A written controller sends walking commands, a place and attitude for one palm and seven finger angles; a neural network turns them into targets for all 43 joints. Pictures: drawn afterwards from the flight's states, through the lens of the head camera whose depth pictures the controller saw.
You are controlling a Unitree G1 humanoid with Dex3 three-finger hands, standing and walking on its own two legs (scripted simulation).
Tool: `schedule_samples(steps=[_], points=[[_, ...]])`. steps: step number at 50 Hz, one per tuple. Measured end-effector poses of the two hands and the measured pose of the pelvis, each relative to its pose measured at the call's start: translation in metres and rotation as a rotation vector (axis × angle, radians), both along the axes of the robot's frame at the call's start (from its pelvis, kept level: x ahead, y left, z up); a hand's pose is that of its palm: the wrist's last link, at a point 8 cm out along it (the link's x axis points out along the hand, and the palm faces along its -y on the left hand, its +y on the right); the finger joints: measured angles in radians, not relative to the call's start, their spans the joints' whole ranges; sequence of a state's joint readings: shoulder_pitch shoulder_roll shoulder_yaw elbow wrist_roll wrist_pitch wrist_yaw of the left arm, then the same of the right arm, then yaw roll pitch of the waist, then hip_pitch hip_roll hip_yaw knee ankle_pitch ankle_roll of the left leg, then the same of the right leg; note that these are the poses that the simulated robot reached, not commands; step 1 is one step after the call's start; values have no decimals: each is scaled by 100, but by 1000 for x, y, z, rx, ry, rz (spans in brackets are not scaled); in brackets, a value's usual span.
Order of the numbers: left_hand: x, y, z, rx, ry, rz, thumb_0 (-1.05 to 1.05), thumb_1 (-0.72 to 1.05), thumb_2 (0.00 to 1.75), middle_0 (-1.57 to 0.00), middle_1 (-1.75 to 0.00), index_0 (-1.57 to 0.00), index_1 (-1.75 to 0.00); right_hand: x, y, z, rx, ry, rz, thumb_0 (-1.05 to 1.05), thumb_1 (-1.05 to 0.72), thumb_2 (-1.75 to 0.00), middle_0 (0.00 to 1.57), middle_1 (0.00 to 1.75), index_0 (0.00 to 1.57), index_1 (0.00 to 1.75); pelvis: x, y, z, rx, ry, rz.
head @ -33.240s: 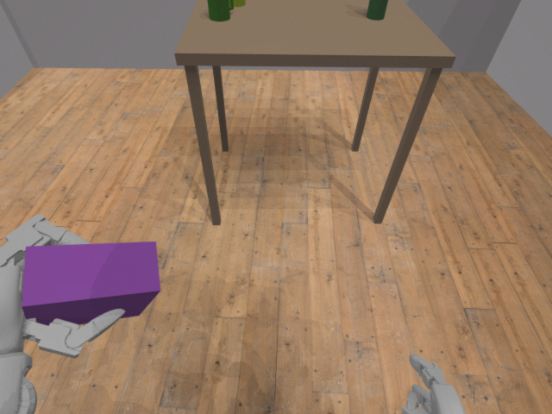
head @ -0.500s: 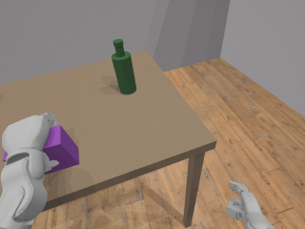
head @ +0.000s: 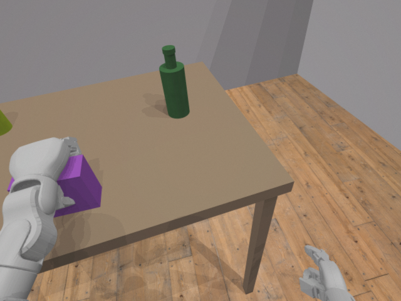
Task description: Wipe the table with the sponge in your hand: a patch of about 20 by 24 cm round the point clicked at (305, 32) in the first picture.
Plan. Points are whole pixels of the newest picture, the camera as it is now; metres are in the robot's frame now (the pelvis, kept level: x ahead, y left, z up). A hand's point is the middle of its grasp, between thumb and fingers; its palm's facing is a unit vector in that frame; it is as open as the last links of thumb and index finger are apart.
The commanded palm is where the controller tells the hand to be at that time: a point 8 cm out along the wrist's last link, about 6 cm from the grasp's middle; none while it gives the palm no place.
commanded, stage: wipe forward along the middle lane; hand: left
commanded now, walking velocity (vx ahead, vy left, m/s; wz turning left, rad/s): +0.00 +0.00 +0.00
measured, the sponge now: (65, 193) +0.26 +0.33 +0.09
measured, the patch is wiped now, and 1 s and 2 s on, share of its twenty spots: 1.00 1.00 1.00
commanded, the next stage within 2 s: slide back across to the first lane in 1.28 s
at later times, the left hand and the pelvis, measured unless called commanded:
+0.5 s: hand (62, 158) +0.31 +0.34 +0.14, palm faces -0.01 -0.02 -1.00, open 9.8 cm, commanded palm +0.30 +0.34 +0.16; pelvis +0.00 +0.00 +0.00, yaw +1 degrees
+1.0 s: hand (60, 139) +0.37 +0.38 +0.14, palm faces -0.11 +0.00 -0.99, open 9.8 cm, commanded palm +0.35 +0.38 +0.16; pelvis +0.00 +0.00 +0.00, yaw +1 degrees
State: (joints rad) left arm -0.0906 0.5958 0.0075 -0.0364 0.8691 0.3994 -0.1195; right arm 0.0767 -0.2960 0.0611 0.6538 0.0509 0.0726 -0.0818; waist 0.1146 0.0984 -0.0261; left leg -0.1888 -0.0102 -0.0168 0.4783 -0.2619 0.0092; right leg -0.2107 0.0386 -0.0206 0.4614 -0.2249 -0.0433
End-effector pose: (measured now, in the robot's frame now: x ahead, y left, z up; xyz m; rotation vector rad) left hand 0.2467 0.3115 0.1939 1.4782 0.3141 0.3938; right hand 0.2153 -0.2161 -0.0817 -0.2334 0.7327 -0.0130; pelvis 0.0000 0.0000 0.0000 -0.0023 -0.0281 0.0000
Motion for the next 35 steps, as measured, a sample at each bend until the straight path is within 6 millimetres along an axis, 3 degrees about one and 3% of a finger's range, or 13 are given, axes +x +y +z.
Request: schedule_samples(steps=[20, 35], points=[[37, 16, -1, 25, 58, 11, 1, -52, 107, -76, -133, -81, -133, -27, -14, -13, -18, 89, -40, 2, -90, -90, 21, 30, 20, 30, -3, -1, 1, -1, 31, 17], [73, 35, 0, 38, 126, 12, 1, -52, 107, -78, -131, -80, -135, -63, -44, -25, -56, 189, -122, 1, -90, -90, 21, 30, 20, 30, -2, -6, -2, -4, 75, 11]])
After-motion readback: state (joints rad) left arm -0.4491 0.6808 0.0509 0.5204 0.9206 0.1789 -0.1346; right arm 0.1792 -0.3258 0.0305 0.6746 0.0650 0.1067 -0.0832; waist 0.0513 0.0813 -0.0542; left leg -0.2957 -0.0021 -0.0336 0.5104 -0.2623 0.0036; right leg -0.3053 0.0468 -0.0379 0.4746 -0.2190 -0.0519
